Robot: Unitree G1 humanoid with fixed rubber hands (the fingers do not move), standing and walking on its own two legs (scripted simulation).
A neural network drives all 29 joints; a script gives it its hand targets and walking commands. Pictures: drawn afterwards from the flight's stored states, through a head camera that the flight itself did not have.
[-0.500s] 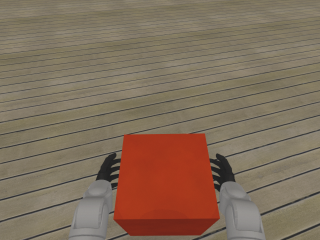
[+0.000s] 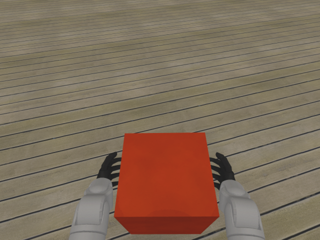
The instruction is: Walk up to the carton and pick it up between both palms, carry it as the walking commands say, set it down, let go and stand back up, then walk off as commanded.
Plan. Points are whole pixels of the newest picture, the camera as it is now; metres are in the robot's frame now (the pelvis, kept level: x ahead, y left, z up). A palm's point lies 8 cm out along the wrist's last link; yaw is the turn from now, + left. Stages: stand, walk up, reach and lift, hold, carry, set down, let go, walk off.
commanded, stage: carry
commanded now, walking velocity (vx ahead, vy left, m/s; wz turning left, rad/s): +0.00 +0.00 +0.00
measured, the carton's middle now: (165, 187) +0.29 +0.00 -0.05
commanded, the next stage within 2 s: hold in 0.26 s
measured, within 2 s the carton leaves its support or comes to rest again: neither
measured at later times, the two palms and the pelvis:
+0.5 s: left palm (93, 171) +0.29 +0.18 +0.04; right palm (216, 178) +0.27 -0.12 +0.04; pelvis +0.01 +0.02 +0.00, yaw -5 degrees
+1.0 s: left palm (91, 161) +0.32 +0.20 +0.03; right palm (206, 178) +0.29 -0.10 +0.02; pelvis +0.03 +0.10 +0.00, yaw -10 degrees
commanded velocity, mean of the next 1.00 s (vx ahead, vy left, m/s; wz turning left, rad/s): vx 0.00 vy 0.00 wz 0.00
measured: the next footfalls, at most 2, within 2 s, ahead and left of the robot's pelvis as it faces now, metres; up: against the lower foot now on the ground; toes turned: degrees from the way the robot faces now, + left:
none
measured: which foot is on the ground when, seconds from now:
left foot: down 0.00-1.00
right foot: down 0.00-1.00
